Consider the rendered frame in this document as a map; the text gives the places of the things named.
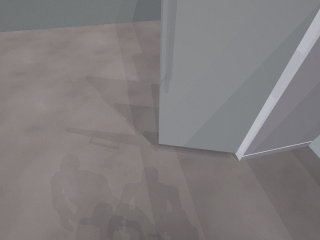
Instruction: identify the fridge door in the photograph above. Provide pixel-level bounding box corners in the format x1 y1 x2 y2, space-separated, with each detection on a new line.
158 0 320 153

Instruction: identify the handle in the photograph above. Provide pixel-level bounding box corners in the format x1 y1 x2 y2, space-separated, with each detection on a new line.
167 0 177 81

